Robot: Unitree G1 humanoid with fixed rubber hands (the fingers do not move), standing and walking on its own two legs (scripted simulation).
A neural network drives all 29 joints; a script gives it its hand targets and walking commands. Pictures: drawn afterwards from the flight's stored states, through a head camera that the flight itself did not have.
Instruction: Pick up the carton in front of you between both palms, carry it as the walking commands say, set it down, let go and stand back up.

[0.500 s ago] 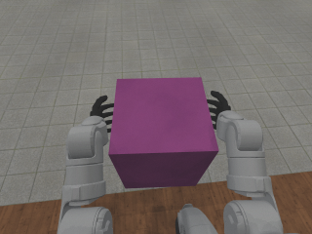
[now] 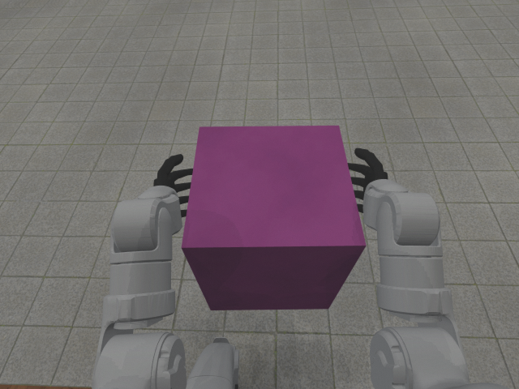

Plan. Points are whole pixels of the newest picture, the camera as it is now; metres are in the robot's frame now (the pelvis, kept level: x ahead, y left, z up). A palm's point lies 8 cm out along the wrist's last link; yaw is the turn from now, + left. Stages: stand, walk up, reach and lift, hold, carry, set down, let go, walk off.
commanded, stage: carry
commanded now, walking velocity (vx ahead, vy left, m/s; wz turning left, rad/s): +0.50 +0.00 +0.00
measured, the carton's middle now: (269, 225) +0.35 +0.02 +0.02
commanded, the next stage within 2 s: none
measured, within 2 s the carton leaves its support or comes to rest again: neither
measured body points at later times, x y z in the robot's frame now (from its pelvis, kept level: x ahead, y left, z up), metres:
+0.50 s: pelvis +0.29 +0.04 -0.02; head +0.34 +0.05 +0.42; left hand +0.67 +0.16 +0.05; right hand +0.64 -0.14 +0.06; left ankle +0.28 +0.08 -0.76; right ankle +0.36 -0.12 -0.68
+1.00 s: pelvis +0.59 -0.01 -0.01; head +0.62 -0.03 +0.44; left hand +0.90 +0.15 +0.06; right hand +0.92 -0.15 +0.06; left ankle +0.62 +0.14 -0.70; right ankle +0.58 -0.08 -0.76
